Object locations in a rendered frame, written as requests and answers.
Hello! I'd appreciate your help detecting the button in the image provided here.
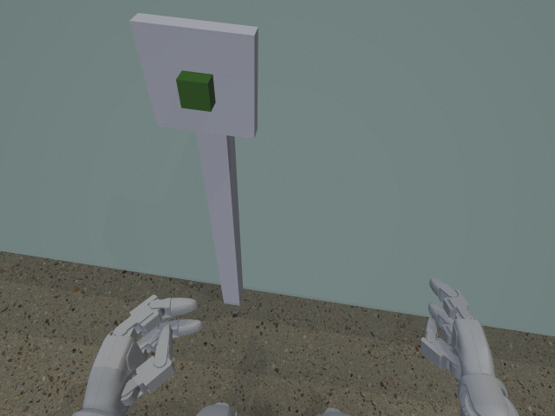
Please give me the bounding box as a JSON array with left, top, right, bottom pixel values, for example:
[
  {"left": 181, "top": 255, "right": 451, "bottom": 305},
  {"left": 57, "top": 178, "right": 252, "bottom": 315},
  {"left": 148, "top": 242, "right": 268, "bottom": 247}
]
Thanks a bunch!
[{"left": 176, "top": 71, "right": 216, "bottom": 112}]

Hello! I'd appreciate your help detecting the panel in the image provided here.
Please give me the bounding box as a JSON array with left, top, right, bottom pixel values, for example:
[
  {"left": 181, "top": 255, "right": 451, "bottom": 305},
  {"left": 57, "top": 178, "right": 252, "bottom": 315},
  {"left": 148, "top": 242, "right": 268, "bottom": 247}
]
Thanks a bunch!
[{"left": 129, "top": 13, "right": 258, "bottom": 306}]

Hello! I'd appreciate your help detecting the robot right hand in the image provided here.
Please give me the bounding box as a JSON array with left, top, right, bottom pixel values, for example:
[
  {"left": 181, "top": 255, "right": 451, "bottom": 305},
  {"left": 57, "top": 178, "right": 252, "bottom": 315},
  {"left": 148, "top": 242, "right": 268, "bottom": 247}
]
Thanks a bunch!
[{"left": 421, "top": 277, "right": 496, "bottom": 381}]

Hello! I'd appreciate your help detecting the robot left hand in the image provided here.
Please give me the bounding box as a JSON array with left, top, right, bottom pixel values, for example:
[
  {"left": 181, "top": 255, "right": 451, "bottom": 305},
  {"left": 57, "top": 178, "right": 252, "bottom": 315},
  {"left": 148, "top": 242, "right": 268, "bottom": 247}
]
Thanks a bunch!
[{"left": 82, "top": 295, "right": 203, "bottom": 416}]

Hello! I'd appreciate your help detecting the right robot forearm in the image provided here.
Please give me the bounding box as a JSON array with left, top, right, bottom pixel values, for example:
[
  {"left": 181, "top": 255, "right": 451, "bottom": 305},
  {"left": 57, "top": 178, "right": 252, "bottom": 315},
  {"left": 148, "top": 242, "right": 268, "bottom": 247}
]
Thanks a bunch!
[{"left": 458, "top": 374, "right": 519, "bottom": 416}]

